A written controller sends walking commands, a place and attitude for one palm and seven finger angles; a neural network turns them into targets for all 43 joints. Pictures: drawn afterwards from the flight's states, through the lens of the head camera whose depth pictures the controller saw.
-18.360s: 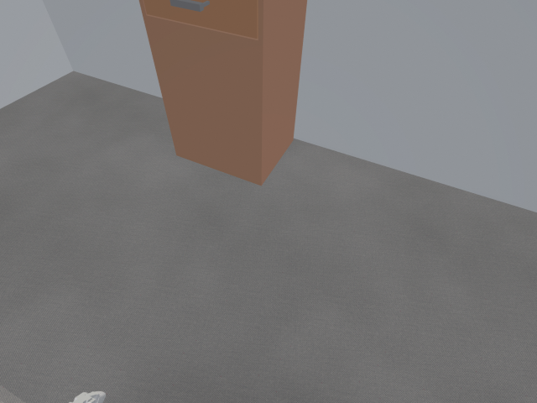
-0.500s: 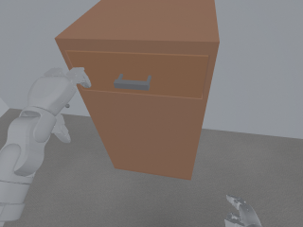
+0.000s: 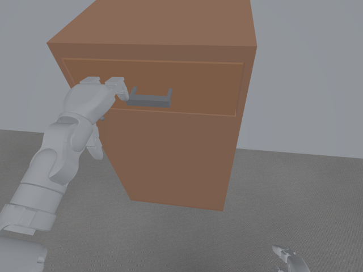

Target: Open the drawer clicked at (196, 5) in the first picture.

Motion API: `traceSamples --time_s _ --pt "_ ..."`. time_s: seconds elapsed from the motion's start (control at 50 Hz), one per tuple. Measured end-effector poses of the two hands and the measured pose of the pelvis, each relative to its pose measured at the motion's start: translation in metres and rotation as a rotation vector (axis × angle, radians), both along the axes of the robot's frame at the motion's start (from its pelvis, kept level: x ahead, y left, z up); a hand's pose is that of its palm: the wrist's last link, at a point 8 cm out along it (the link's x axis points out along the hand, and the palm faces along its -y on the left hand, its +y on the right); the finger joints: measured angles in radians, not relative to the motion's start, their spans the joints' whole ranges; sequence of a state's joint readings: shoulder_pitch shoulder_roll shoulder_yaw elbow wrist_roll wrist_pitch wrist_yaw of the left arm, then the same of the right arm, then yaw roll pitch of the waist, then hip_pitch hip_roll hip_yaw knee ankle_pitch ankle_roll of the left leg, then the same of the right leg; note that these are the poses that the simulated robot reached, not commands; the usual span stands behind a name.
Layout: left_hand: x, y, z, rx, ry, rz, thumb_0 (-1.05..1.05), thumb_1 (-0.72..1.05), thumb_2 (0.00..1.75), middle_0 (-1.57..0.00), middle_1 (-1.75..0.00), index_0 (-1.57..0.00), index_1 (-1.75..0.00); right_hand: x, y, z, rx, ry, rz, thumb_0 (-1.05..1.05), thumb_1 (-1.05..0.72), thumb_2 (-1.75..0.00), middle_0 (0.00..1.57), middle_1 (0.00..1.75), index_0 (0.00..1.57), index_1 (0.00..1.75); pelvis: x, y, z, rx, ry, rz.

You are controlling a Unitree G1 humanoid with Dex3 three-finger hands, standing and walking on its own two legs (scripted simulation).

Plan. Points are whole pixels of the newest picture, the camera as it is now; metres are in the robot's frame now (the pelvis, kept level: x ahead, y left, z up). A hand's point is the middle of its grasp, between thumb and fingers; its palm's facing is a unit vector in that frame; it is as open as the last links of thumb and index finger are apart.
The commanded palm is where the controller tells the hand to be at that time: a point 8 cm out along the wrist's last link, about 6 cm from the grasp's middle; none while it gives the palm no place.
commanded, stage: move the hooked fingers above the handle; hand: left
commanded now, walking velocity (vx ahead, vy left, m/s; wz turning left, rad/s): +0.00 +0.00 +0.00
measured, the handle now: (150, 95) +0.56 +0.15 +0.08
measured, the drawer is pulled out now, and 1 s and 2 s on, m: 0.00 0.00 0.00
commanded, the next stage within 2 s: none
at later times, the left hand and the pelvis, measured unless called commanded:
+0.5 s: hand (128, 107) +0.44 +0.17 +0.14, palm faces +0.01 -0.05 -1.00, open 13.8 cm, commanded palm +0.43 +0.18 +0.21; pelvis +0.03 -0.01 -0.01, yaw +0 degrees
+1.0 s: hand (151, 93) +0.51 +0.13 +0.12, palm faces -0.01 -0.04 -1.00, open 13.8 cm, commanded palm +0.49 +0.15 +0.19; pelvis +0.03 -0.02 -0.01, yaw -1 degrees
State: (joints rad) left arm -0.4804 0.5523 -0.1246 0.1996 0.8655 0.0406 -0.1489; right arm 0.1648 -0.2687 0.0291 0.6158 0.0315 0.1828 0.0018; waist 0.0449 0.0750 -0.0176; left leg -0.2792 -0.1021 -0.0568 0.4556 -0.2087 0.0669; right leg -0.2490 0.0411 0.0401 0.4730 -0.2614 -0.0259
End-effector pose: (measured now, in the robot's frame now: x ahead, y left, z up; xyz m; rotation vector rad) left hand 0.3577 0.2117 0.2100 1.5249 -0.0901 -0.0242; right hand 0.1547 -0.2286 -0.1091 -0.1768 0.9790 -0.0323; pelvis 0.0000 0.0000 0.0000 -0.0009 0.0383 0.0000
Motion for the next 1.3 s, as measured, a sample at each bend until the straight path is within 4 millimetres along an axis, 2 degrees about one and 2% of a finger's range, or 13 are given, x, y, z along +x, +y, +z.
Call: traceSamples --time_s 0.12,0.32,0.56,0.7,0.92,1.04,1.16,1.3 --pt "0.016 -0.013 -0.007 -0.012 0.001 -0.043 0.0 -0.49 0.3 -0.32 -1.2 -0.32 -1.21 -0.006 -0.01 -0.005 -0.011 0.041 -0.035 0.01 -0.9 -0.9 0.2 0.3 0.2 0.3 0.008 -0.001 -0.001 0.002 0.018 -0.009" --pt "0.044 -0.01 -0.012 -0.004 0.008 0.016 0.0 -0.49 0.3 -0.32 -1.2 -0.32 -1.21 0.0 -0.017 -0.008 -0.014 0.066 -0.065 0.01 -0.9 -0.9 0.2 0.3 0.2 0.29 0.02 -0.005 -0.003 0.003 0.048 -0.008" --pt "0.073 -0.041 -0.023 0.003 0.032 -0.035 0.0 -0.49 0.3 -0.32 -1.2 -0.32 -1.21 0.01 -0.02 -0.011 -0.013 0.071 -0.076 0.01 -0.9 -0.9 0.2 0.3 0.2 0.29 0.027 -0.01 -0.006 0.007 0.076 -0.002" --pt "0.097 -0.051 -0.021 0.014 0.031 -0.009 0.0 -0.48 0.3 -0.32 -1.2 -0.32 -1.21 -0.005 -0.026 -0.018 -0.01 0.116 -0.11 0.01 -0.9 -0.9 0.2 0.3 0.2 0.3 0.03 -0.014 -0.008 0.01 0.098 -0.007" --pt "0.123 -0.076 -0.031 0.008 0.064 -0.044 0.0 -0.48 0.3 -0.32 -1.2 -0.32 -1.21 -0.047 -0.046 -0.027 -0.041 0.221 -0.189 0.01 -0.9 -0.9 0.2 0.3 0.2 0.3 0.034 -0.021 -0.01 0.014 0.128 -0.02" --pt "0.136 -0.076 -0.032 0.011 0.047 -0.007 0.0 -0.48 0.3 -0.32 -1.2 -0.32 -1.21 -0.068 -0.056 -0.027 -0.058 0.257 -0.237 0.01 -0.9 -0.9 0.2 0.3 0.2 0.3 0.034 -0.025 -0.01 0.016 0.146 -0.032" --pt "0.135 -0.07 -0.027 0.008 0.042 0.017 0.0 -0.48 0.3 -0.33 -1.21 -0.32 -1.2 -0.079 -0.063 -0.026 -0.064 0.27 -0.262 0.01 -0.9 -0.9 0.2 0.3 0.2 0.29 0.034 -0.027 -0.009 0.017 0.144 -0.042" --pt "0.122 -0.057 -0.026 0.027 0.066 0.028 0.0 -0.48 0.3 -0.32 -1.21 -0.31 -1.2 -0.069 -0.064 -0.022 -0.07 0.235 -0.25 0.01 -0.9 -0.9 0.2 0.3 0.2 0.29 0.031 -0.028 -0.008 0.014 0.126 -0.031"
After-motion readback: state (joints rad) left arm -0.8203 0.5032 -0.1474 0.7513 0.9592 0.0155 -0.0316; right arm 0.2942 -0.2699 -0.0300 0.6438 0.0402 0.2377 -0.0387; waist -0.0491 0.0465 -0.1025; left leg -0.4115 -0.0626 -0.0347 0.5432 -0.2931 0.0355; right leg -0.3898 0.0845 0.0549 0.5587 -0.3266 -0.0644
